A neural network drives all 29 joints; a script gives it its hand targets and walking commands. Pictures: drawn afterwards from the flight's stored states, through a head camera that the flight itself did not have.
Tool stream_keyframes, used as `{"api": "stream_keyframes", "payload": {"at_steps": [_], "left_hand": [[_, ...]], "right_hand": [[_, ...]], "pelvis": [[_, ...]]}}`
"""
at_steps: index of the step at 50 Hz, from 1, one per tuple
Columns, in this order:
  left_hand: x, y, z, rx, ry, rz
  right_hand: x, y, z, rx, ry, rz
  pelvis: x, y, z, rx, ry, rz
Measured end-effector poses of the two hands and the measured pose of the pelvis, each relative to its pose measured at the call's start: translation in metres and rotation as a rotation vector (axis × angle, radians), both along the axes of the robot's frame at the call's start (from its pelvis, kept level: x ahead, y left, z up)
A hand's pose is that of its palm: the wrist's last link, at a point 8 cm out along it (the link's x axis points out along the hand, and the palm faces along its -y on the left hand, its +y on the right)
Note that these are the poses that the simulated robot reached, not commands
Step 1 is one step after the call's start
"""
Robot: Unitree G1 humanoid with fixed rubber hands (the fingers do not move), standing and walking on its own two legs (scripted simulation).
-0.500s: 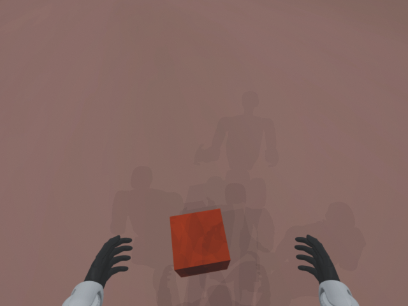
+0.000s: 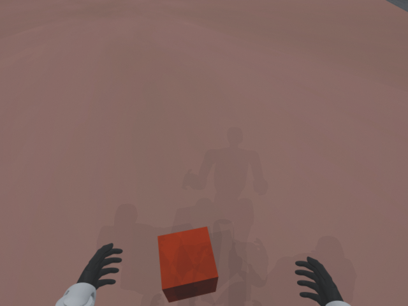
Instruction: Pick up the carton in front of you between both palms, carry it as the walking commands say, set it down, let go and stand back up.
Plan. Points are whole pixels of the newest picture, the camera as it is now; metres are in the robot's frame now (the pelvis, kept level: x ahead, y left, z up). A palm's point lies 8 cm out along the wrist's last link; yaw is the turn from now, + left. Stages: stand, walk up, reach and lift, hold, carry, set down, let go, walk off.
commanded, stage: let go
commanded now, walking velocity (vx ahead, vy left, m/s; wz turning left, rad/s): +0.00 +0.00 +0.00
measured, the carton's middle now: (187, 265) +0.38 +0.08 -0.65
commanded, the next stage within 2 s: stand in 0.04 s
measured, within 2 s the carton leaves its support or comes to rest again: neither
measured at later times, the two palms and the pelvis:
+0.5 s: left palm (61, 292) +0.16 +0.30 -0.09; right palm out of the picture +0.14 -0.28 -0.08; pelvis +0.02 +0.02 +0.00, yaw -1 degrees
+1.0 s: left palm (52, 303) +0.14 +0.31 -0.09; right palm out of the picture +0.12 -0.28 -0.09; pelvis +0.01 +0.02 +0.00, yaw -1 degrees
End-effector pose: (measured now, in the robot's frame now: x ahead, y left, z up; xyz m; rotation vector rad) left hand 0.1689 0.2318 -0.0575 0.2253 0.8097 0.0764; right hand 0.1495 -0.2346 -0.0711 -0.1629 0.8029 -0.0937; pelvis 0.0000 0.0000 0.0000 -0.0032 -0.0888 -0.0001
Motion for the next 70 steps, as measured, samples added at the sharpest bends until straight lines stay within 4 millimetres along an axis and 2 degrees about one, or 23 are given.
{"api": "stream_keyframes", "payload": {"at_steps": [5,13,18,27,34,44,70], "left_hand": [[-0.002,0.006,-0.001,0.015,-0.001,0.010],[-0.009,0.049,-0.019,0.101,-0.008,0.034],[-0.012,0.060,-0.029,0.106,0.042,0.034],[-0.007,0.067,-0.035,0.110,0.086,0.036],[-0.006,0.073,-0.035,0.128,0.109,0.042],[-0.017,0.076,-0.035,0.145,0.143,0.045],[-0.062,0.078,-0.036,0.166,0.236,0.066]], "right_hand": [[-0.003,0.002,-0.002,-0.020,0.000,0.009],[-0.028,-0.038,-0.007,-0.197,0.106,-0.026],[-0.027,-0.050,-0.003,-0.237,0.125,-0.051],[-0.006,-0.039,-0.005,-0.227,0.116,-0.048],[-0.004,-0.035,-0.010,-0.215,0.134,-0.050],[-0.019,-0.043,-0.014,-0.218,0.176,-0.065],[-0.068,-0.064,-0.021,-0.215,0.286,-0.082]], "pelvis": [[-0.004,0.004,-0.002,0.001,-0.007,0.000],[0.000,0.007,-0.005,-0.002,0.059,-0.009],[0.009,0.012,-0.004,-0.006,0.073,-0.015],[0.021,0.019,-0.002,-0.005,0.078,-0.022],[0.024,0.022,-0.001,-0.002,0.075,-0.024],[0.019,0.021,0.002,0.002,0.060,-0.025],[-0.004,0.009,0.008,0.003,0.039,-0.024]]}}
